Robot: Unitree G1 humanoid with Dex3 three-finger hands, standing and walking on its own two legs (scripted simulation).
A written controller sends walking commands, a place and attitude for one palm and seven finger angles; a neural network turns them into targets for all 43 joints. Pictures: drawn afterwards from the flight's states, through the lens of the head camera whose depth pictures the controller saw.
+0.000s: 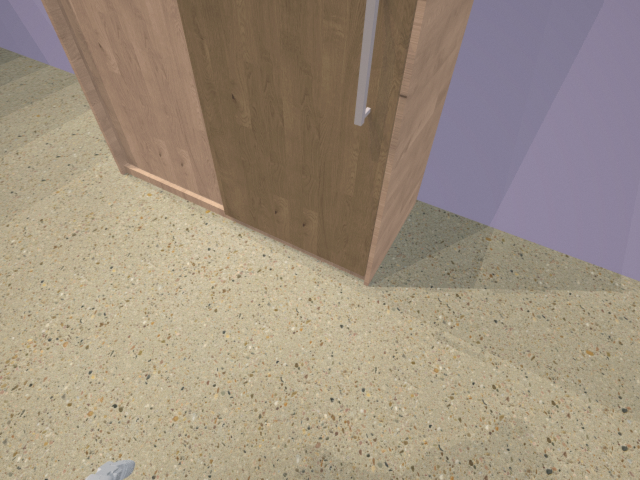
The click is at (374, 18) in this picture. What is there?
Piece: wardrobe's sliding door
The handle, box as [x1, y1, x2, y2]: [354, 0, 378, 125]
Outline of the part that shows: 378,0 366,1 354,123 358,125 362,124 365,116 370,109 368,107 366,108 365,104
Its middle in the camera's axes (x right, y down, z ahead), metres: +0.11 -0.40 +0.86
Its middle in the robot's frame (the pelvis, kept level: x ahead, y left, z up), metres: +0.93 -0.05 +0.09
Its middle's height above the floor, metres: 0.86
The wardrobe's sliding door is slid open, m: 0.00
